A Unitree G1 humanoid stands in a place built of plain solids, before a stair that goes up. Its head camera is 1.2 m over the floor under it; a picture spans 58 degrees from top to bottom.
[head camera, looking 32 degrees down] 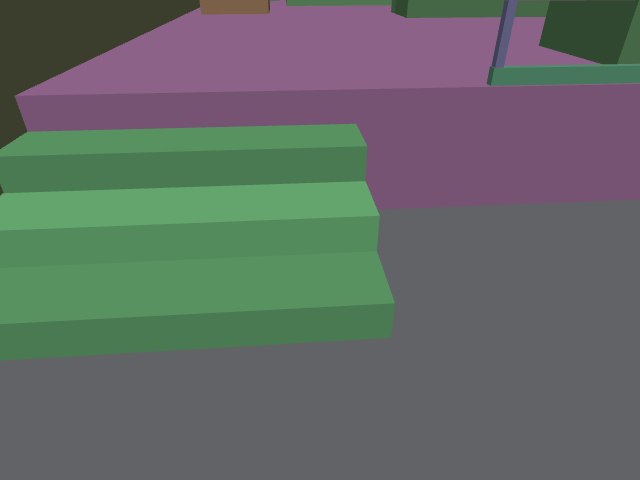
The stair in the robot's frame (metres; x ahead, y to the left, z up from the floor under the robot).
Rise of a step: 0.17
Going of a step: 0.35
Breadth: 1.65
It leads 5 degrees to the left of straight ahead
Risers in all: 4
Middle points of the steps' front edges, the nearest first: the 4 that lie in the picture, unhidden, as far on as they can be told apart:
1.14 0.55 0.17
1.49 0.58 0.35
1.83 0.61 0.52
2.18 0.63 0.69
